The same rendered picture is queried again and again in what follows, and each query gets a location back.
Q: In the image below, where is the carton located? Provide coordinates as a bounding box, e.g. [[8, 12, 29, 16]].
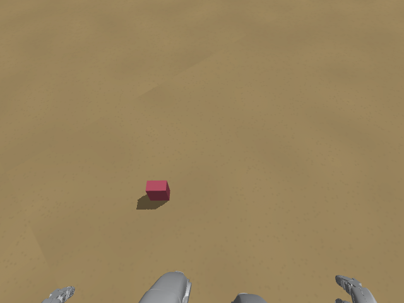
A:
[[146, 181, 170, 201]]

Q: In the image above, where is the right robot hand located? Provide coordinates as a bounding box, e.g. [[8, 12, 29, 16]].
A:
[[335, 275, 377, 303]]

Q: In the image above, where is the left robot hand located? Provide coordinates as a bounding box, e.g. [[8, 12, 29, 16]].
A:
[[41, 287, 75, 303]]

